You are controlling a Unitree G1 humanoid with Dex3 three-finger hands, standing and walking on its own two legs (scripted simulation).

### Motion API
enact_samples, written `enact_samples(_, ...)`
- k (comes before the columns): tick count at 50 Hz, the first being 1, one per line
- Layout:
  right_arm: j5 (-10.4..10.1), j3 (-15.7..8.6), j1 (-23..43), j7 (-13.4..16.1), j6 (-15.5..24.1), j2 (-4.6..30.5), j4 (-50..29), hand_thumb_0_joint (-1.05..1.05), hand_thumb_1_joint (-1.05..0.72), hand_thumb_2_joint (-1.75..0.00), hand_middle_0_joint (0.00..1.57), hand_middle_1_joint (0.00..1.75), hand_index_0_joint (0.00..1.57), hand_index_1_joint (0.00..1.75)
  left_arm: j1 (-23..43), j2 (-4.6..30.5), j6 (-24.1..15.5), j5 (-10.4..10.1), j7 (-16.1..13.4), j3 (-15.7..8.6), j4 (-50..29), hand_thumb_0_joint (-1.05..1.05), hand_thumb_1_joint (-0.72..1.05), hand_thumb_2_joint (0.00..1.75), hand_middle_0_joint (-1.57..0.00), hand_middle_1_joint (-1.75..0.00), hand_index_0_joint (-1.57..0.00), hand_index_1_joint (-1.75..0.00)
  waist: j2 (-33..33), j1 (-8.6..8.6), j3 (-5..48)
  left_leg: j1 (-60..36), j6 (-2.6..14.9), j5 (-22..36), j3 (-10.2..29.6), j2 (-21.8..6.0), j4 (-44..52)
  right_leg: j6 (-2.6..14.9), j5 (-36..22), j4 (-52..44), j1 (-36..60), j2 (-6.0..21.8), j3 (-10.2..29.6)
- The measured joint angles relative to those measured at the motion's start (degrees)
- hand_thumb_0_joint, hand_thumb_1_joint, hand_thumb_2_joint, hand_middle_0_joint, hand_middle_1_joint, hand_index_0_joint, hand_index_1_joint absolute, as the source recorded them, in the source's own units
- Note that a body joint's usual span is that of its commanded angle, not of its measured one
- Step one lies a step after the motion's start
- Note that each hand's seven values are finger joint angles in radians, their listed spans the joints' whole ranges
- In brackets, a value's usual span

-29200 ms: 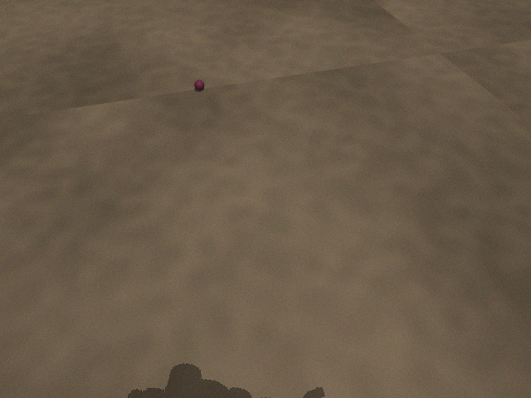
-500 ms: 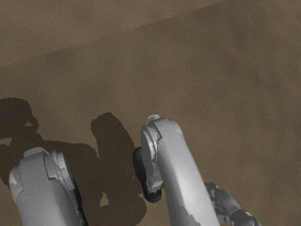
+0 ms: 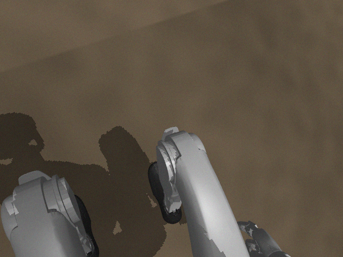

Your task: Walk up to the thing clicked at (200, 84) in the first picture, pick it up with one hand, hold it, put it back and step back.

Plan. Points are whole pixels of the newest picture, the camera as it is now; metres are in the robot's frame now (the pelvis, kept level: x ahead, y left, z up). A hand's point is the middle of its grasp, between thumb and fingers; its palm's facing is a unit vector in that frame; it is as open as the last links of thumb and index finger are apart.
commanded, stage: home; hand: left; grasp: from above
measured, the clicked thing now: out of the picture +0.56 +0.32 -0.30
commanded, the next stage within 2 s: none
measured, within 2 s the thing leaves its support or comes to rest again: neither
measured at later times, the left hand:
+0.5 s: hand out of the picture +0.47 +0.32 -0.05, palm faces -0.31 -0.42 -0.85, open 9.6 cm
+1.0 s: hand out of the picture +0.31 +0.24 +0.15, palm faces +0.06 -0.92 -0.39, open 7.4 cm
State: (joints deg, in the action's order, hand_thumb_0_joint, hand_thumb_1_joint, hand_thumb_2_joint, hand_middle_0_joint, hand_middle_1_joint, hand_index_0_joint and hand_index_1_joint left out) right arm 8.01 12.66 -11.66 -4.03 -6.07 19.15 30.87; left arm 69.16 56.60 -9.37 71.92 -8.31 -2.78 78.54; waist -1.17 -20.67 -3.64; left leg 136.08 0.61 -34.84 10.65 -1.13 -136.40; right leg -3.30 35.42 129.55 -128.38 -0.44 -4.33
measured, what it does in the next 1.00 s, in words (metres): rises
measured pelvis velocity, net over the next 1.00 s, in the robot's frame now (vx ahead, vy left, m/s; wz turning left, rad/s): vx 0.04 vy -0.01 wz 0.16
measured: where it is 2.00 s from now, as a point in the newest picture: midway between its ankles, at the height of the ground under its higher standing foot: (129, 221)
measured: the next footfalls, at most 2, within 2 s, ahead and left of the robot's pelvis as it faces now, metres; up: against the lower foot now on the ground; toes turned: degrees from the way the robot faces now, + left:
none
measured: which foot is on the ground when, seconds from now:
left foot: down 0.00-1.00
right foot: down 0.00-1.00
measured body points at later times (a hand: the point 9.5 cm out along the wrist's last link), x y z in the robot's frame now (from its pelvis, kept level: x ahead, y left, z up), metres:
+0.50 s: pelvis +0.01 +0.00 +0.06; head +0.24 +0.08 +0.44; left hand +0.48 +0.34 +0.00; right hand +0.10 -0.27 -0.05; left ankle +0.09 +0.13 -0.30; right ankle +0.12 -0.14 -0.30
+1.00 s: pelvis +0.04 -0.01 +0.25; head +0.16 +0.04 +0.68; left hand +0.30 +0.29 +0.18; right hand +0.26 -0.22 +0.16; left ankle +0.08 +0.13 -0.30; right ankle +0.12 -0.14 -0.30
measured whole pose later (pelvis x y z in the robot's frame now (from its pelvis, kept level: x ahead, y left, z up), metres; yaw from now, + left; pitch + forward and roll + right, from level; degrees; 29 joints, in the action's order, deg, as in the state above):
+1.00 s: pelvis +0.04 -0.01 +0.25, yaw +9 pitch +26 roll -4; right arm -2.0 1.2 -6.4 2.8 2.8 13.2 32.4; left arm 7.0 19.3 17.7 5.9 -3.8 -3.1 21.9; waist 2.2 -5.0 10.3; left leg 82.0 -1.1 -33.6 4.5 -2.7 -89.7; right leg -1.7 34.0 86.6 -78.2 1.6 -2.9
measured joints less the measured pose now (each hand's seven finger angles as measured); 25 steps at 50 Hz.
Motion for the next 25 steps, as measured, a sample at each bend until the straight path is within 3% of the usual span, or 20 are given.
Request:
enact_samples(8, -0.29, -0.33, -0.45, -0.25, 0.52, -1.76, 1.39, 0.00, -0.91, -0.90, 0.20, 0.30, 0.21, 0.30, -0.15, -0.82, 1.66, -1.93, 2.16, 1.64, -1.33, 0.00, -0.44, 0.95, -0.20, -0.91, -0.18, -0.93, 0.79, 1.32, 0.55, 0.68, 0.10, 0.00, -0.38, 0.04, -0.25, 0.24, 0.17, 0.48, -0.78, 0.05, 0.35)
enact_samples(13, -0.89, -1.75, -0.89, -0.44, 0.55, -2.22, 0.80, 0.00, -0.90, -0.90, 0.20, 0.30, 0.21, 0.30, -3.21, -3.48, 1.91, -4.89, 3.23, 0.24, -6.18, 0.00, -0.26, 0.93, -0.22, -0.78, -0.20, -0.80, 1.51, 2.55, 1.53, 0.10, -0.06, -0.42, -0.37, 0.27, 0.59, 0.23, 0.74, -0.29, -0.08, 0.39, 0.22)
enact_samples(18, -2.65, -4.80, -1.28, -1.22, -0.05, -2.68, 0.80, 0.00, -0.90, -0.90, 0.20, 0.30, 0.21, 0.30, -10.26, -9.05, 4.46, -11.73, 4.35, -2.05, -14.62, 0.00, 0.03, 0.91, -0.23, -0.63, -0.21, -0.64, 2.55, 4.89, 4.54, -2.18, -0.16, -1.18, -1.11, 0.29, 3.21, -0.13, 1.58, -2.43, 1.90, 0.90, 0.61)
enact_samples(25, -5.78, -9.65, 0.38, -1.36, -0.74, -2.92, 2.27, 0.00, -0.90, -0.90, 0.20, 0.30, 0.21, 0.30, -23.92, -17.05, 10.82, -26.26, 7.92, -2.50, -28.84, 0.00, 0.42, 0.88, -0.22, -0.46, -0.21, -0.47, 4.04, 9.58, 10.34, -9.49, -0.03, -1.95, -3.21, -0.18, 10.61, -0.25, 2.27, -8.70, 8.02, 1.53, 1.77)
